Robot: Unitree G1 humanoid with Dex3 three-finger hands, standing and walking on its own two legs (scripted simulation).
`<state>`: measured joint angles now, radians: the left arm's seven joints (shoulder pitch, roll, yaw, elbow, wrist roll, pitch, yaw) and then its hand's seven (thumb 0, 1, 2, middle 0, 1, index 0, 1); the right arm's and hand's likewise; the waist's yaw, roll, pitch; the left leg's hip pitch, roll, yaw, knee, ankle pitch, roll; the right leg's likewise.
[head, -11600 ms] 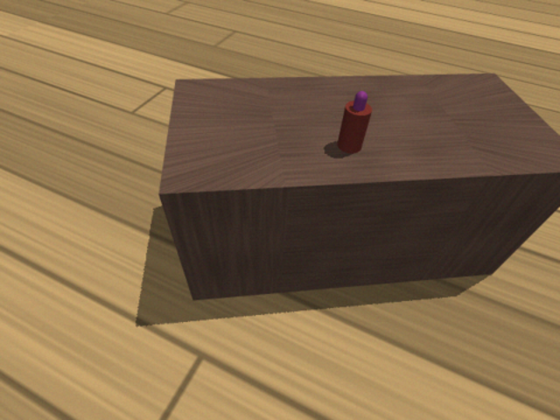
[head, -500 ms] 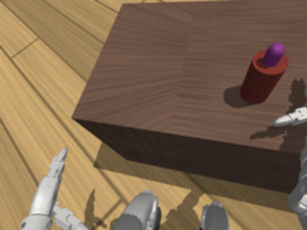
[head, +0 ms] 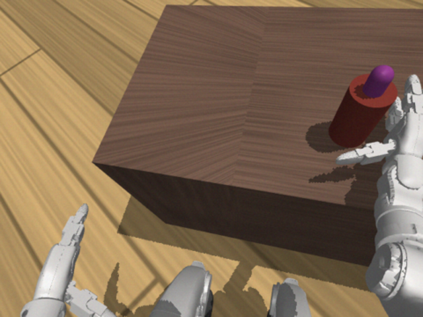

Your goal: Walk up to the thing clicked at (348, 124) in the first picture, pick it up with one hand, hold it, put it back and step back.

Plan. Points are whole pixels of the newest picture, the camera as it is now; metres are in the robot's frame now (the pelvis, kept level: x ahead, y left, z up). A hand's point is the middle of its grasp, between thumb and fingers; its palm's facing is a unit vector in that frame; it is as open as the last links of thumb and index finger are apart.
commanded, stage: rest palm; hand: right
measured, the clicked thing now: (363, 105) +0.52 -0.19 +0.03
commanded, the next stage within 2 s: close in 0.04 s
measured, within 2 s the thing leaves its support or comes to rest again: leaves its support in 1.36 s
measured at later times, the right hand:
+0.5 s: hand (359, 115) +0.51 -0.19 +0.02, palm faces +0.16 +0.99 +0.01, open 15.8 cm
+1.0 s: hand (364, 115) +0.51 -0.19 +0.03, palm faces +0.17 +0.99 -0.01, open 10.2 cm
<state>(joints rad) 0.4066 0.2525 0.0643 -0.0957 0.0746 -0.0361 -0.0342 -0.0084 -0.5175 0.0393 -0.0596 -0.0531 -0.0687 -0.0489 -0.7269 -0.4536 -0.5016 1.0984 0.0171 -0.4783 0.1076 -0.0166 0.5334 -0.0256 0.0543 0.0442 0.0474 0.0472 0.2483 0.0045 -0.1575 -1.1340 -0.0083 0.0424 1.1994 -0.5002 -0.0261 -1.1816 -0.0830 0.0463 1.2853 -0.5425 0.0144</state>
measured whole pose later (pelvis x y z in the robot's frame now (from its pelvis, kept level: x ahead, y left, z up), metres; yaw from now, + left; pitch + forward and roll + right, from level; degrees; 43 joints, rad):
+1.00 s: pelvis +0.00 +0.00 +0.00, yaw +0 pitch +25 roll +4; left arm 0.39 0.24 0.06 -0.08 0.08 -0.02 -0.05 -0.01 -0.52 0.05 -0.05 -0.05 -0.06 -0.05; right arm -0.79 -0.47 -0.47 1.14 -0.02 -0.46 0.03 -0.01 0.35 -0.67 0.83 0.77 0.87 0.80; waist 0.27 0.00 -0.15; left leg -1.13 0.00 0.03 1.18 -0.49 -0.03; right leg -1.17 -0.08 0.04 1.27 -0.53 0.01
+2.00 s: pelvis +0.00 +0.00 +0.04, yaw -1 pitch +19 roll +3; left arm 0.35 0.24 0.05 0.08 0.05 -0.04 -0.02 -0.01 -0.53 0.06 -0.06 -0.05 -0.06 -0.05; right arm -0.76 -0.41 -0.40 1.12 0.02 -0.41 0.03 -0.02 0.53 -1.02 0.71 1.10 0.74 1.13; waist 0.22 0.00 -0.11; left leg -0.91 0.00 0.02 1.01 -0.43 -0.03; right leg -0.95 -0.07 0.01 1.08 -0.47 0.01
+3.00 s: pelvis +0.02 +0.01 +0.10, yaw -1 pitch +4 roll +0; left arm 0.30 0.22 0.08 0.42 -0.01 -0.08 0.09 -0.01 -0.53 0.06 -0.04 -0.05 -0.05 -0.05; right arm -0.30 -0.20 -0.19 0.43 0.14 -0.11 -0.01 -0.02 0.56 -1.06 0.72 1.10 0.76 1.14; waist 0.05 -0.02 -0.04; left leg -0.42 0.03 0.00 0.68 -0.33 -0.03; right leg -0.42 -0.04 -0.02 0.69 -0.34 0.02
